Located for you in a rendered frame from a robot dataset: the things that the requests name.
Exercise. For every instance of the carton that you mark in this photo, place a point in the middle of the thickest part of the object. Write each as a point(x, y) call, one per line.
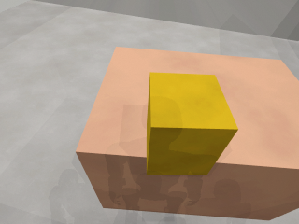
point(189, 124)

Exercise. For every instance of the pedestal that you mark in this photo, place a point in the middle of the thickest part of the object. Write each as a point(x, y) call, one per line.
point(256, 175)

